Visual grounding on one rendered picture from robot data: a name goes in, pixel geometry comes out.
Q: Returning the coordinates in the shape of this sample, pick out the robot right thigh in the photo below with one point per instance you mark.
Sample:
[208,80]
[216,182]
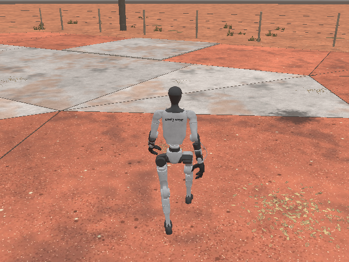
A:
[187,159]

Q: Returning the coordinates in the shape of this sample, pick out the robot left forearm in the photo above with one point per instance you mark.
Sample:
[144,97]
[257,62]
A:
[151,141]

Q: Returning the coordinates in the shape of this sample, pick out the right robot hand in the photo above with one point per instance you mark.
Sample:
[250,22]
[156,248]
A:
[200,173]

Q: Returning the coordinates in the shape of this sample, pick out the robot right upper arm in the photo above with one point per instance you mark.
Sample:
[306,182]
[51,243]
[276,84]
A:
[193,124]

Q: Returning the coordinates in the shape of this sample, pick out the left robot hand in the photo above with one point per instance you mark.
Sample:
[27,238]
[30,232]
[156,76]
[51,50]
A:
[153,152]

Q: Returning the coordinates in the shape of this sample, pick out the robot right foot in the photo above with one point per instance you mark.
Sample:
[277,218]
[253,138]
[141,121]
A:
[188,199]

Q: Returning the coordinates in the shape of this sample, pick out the robot right forearm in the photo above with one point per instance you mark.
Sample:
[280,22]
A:
[198,151]

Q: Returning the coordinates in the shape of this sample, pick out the robot left upper arm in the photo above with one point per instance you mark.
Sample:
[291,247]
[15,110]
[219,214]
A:
[155,123]

